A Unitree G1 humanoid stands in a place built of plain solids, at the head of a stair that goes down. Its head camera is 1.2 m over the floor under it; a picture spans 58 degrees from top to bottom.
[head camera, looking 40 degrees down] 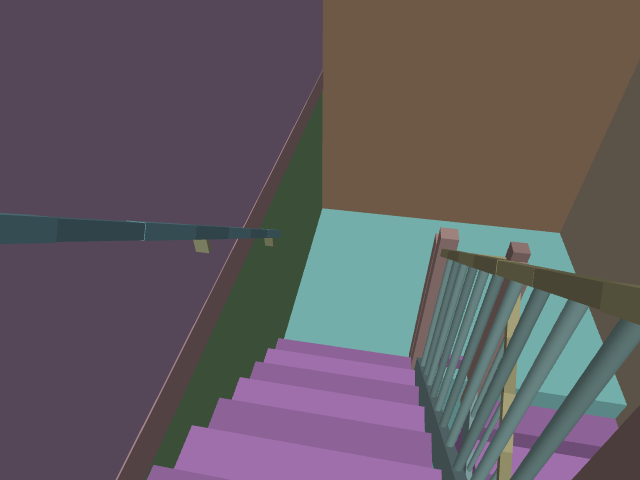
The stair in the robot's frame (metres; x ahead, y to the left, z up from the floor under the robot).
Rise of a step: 0.17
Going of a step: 0.21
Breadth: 0.90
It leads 10 degrees to the right of straight ahead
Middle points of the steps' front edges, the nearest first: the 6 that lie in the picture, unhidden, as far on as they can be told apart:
0.70 0.03 -0.34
0.91 -0.01 -0.52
1.12 -0.05 -0.69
1.33 -0.08 -0.86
1.54 -0.12 -1.04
1.75 -0.16 -1.21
